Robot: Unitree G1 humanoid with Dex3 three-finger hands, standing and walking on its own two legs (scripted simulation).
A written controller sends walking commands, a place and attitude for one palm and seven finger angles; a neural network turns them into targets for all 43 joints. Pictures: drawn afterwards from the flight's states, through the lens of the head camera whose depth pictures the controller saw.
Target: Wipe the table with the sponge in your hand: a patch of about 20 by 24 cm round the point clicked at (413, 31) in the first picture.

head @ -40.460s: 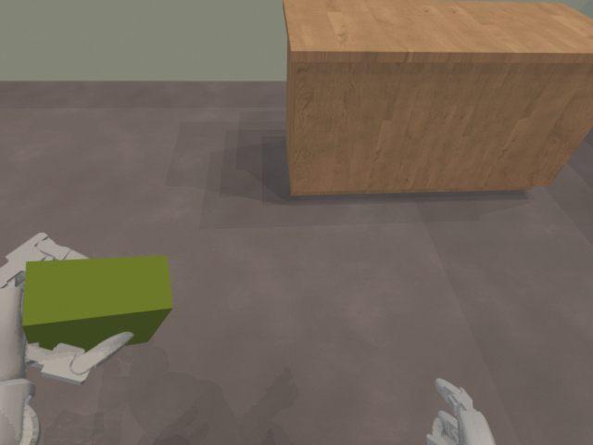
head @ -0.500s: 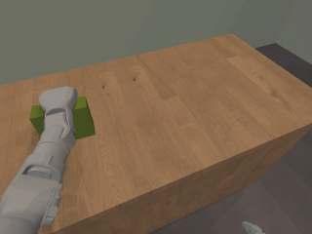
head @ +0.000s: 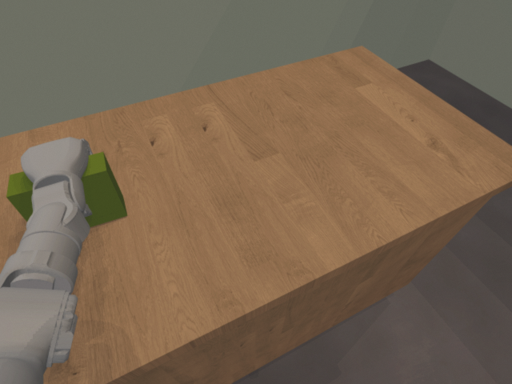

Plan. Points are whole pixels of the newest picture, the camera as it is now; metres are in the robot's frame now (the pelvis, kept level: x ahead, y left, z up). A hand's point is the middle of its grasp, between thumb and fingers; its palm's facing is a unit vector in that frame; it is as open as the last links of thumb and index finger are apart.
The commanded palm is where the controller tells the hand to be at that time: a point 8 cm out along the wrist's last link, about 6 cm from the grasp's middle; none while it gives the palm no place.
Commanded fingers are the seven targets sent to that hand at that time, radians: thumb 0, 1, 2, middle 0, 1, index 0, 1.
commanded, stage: slide back across to the first lane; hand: left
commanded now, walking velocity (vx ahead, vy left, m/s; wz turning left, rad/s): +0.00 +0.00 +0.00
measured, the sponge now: (77, 204) +0.41 +0.32 +0.04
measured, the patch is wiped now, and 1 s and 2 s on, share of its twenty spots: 1.00 1.00 1.00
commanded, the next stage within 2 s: wipe back along the first lane in 0.38 s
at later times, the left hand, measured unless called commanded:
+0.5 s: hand (24, 203) +0.38 +0.37 +0.08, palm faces -0.11 -0.02 -0.99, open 9.7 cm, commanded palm +0.36 +0.36 +0.13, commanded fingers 0.00 0.10 1.30 -1.20 -1.60 -1.20 -1.60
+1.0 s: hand (36, 223) +0.34 +0.34 +0.07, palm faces -0.04 -0.04 -1.00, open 9.8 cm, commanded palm +0.31 +0.33 +0.11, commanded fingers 0.00 0.10 1.30 -1.20 -1.60 -1.20 -1.60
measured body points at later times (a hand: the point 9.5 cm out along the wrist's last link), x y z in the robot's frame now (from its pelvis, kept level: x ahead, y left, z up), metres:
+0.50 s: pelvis +0.01 +0.01 +0.00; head +0.04 +0.00 +0.45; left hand +0.38 +0.37 +0.14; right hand +0.15 -0.26 -0.11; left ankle +0.01 +0.13 -0.73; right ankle -0.01 -0.14 -0.73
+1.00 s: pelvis +0.01 +0.00 +0.00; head +0.02 -0.01 +0.45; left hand +0.34 +0.34 +0.13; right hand +0.18 -0.24 -0.11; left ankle +0.01 +0.13 -0.73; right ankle -0.01 -0.14 -0.73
